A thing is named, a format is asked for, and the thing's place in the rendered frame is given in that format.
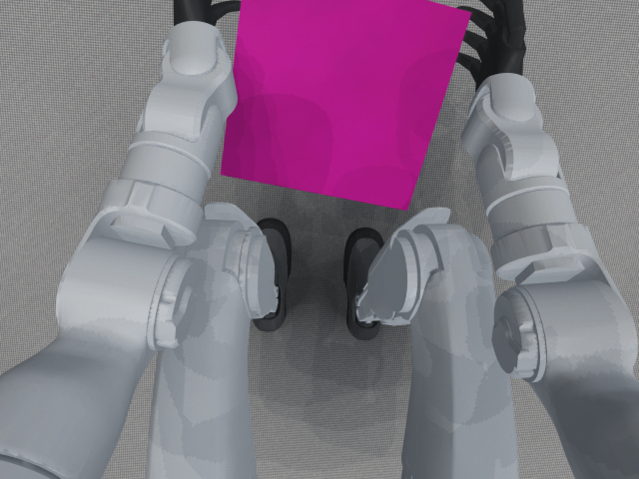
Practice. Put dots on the robot left forearm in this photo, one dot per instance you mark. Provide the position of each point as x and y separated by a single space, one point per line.
157 198

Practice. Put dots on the robot left upper arm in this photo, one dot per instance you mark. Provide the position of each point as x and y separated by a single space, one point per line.
62 411

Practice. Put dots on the left robot hand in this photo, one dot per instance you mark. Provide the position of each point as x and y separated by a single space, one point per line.
202 10

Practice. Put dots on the left robot foot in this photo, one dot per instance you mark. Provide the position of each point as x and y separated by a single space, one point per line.
279 241

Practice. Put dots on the right robot hand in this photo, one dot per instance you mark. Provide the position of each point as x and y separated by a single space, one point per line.
504 49

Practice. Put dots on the robot left shin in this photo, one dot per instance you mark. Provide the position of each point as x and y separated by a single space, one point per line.
230 212

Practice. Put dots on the robot right forearm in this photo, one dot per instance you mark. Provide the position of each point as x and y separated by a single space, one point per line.
536 234

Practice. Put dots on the carton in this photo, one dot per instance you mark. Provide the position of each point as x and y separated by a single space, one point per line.
340 97

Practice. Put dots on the robot right upper arm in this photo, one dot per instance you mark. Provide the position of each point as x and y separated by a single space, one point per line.
573 342

